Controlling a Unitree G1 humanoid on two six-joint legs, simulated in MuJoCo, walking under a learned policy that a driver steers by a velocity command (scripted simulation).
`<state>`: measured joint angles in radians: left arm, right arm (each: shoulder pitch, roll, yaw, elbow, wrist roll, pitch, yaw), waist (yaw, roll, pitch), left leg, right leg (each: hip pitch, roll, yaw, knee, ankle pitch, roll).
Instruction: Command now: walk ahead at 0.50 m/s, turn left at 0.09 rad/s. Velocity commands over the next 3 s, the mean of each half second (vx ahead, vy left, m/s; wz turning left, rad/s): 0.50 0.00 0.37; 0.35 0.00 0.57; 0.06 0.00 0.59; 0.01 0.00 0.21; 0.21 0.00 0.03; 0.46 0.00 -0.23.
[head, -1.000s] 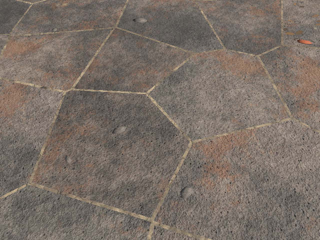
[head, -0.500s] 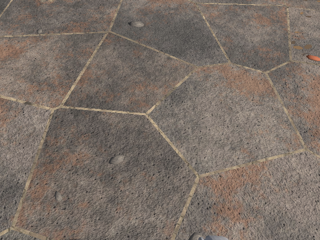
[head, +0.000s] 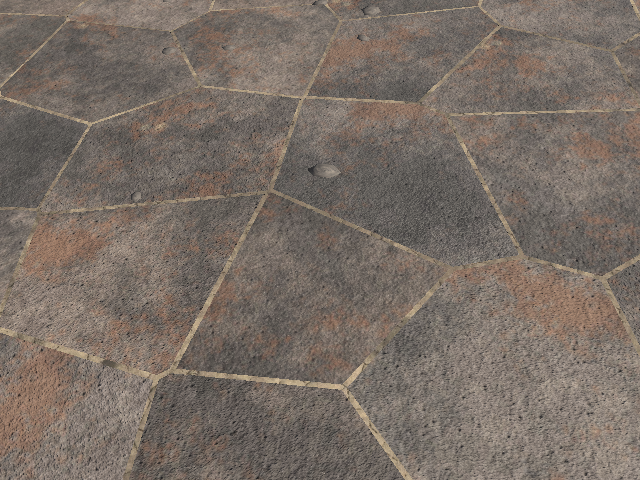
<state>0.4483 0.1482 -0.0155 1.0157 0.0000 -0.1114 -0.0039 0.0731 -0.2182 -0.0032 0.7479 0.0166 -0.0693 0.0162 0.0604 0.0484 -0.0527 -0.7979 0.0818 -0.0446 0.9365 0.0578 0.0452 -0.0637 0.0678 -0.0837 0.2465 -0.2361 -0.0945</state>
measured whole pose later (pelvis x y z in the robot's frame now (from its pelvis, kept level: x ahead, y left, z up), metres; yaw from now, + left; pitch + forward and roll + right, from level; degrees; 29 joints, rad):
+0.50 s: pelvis +0.30 +0.07 +0.00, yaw +13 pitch +3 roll +0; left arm 0.07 0.27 0.03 0.70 0.02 -0.13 0.01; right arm 0.35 -0.25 -0.06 0.77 0.01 -0.06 0.01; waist -0.05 -0.02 0.01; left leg -0.19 -0.14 -0.08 0.31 -0.16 0.11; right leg -0.70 -0.11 0.10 0.94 -0.18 0.05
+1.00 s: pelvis +0.53 +0.08 +0.00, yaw +31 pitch +2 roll -1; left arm 0.18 0.27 0.07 0.76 0.01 -0.05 0.02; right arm 0.17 -0.31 -0.08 0.61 0.01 0.03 -0.02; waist 0.03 0.03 0.07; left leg -0.66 0.05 -0.03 0.99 -0.29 -0.06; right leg -0.26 -0.01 -0.11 0.38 -0.16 -0.03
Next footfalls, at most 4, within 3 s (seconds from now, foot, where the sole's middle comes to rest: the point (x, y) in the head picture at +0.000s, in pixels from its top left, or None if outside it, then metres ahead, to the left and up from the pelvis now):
0.24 left None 0.32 0.13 -0.78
0.70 right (367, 434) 0.64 0.02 -0.78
1.18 left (244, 466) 0.56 0.28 -0.78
1.62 right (334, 410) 0.69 0.09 -0.78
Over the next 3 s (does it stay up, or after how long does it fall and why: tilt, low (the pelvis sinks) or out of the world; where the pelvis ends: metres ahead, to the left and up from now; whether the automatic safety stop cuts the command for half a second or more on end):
stays up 0.71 0.40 -0.01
